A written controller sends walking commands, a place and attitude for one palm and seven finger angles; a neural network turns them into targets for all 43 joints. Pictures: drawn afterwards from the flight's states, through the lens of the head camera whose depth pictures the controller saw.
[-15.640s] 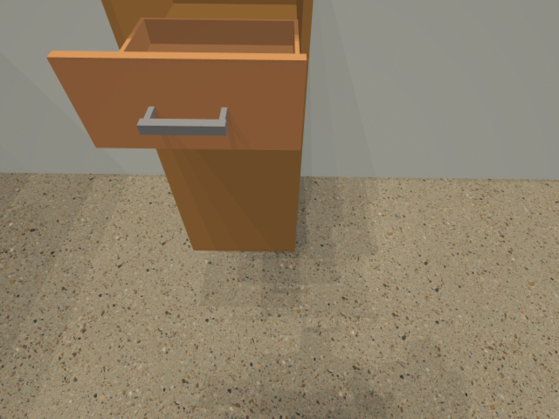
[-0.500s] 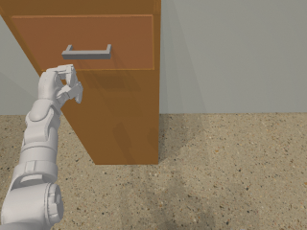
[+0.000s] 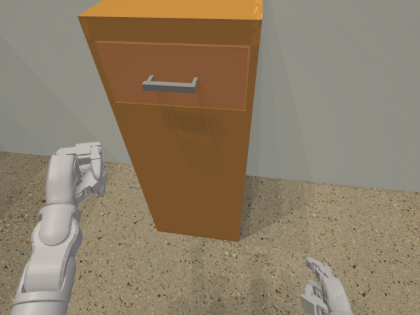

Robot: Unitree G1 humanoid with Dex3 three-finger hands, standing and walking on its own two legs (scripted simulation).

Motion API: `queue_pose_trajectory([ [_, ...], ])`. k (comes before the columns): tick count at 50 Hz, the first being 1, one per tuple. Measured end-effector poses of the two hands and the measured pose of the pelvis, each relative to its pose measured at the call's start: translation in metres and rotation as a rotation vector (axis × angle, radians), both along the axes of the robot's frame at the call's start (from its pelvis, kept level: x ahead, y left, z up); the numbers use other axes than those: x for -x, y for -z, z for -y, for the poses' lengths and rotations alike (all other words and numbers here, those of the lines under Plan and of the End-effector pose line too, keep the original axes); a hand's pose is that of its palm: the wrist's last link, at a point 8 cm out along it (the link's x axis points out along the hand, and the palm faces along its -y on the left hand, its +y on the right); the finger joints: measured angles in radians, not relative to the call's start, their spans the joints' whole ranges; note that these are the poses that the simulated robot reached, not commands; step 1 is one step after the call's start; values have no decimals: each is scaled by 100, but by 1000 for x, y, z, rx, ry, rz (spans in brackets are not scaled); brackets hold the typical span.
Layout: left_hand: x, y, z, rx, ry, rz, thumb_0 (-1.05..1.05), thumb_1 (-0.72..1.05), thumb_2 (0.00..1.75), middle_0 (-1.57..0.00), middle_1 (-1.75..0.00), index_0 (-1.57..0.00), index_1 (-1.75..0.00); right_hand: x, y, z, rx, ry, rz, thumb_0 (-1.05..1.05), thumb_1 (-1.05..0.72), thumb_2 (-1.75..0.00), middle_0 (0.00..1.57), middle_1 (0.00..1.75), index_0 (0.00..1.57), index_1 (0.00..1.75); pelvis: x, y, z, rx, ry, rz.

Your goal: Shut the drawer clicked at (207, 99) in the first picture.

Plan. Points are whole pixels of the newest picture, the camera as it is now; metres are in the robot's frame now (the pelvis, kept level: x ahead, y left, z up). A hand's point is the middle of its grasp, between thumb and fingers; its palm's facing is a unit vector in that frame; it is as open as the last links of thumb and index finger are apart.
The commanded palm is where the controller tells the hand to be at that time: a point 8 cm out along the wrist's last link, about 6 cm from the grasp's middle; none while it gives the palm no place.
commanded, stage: draw the hand back to the body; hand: left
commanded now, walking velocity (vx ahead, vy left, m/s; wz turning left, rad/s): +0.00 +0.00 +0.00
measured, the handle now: (171, 83) +0.63 +0.18 +0.14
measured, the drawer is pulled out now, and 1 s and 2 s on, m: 0.00 0.00 0.00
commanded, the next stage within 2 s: step back with the hand held close in 0.58 s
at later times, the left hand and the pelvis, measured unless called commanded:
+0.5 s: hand (38, 241) +0.17 +0.26 +0.16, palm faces +0.40 -0.82 -0.41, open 3.3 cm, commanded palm +0.13 +0.29 +0.17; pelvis +0.00 +0.01 +0.00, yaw +0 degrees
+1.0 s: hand (45, 236) +0.18 +0.26 +0.15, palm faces +0.27 -0.82 -0.50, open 3.2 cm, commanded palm +0.12 +0.30 +0.17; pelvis -0.02 +0.03 +0.00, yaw -2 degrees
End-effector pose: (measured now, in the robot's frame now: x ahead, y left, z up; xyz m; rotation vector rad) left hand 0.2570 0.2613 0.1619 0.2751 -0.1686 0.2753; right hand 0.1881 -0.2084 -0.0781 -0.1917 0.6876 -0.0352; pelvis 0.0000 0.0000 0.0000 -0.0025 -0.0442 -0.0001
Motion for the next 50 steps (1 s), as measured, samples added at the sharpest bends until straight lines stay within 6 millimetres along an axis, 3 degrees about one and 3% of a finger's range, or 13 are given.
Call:
queue_pose_trajectory([
  [13,70,-8,-16,-102,-55,8,2,89,90,-141,-160,-140,-160,30,11,2,8,32,-60,2,-91,-90,20,30,20,30,2,-3,-7,4,12,34],
  [25,131,-14,-32,-182,-139,-21,2,89,90,-141,-160,-140,-160,18,-2,0,37,23,26,2,-91,-90,20,30,20,30,4,-1,-13,12,6,46],
  [38,122,-17,-36,-165,-138,24,2,89,90,-141,-160,-140,-160,10,-8,-19,19,-15,57,2,-91,-90,20,30,20,30,7,-1,-15,13,5,39],
  [42,116,-21,-40,-224,-108,18,2,89,90,-141,-160,-140,-160,17,-7,-13,25,21,23,2,-91,-90,21,30,21,30,9,-2,-19,17,17,-5],
  [50,113,-10,-37,-269,-11,-73,2,89,90,-141,-160,-140,-160,45,-2,7,64,138,-48,2,-91,-90,20,30,20,30,20,1,-28,4,33,-49],
])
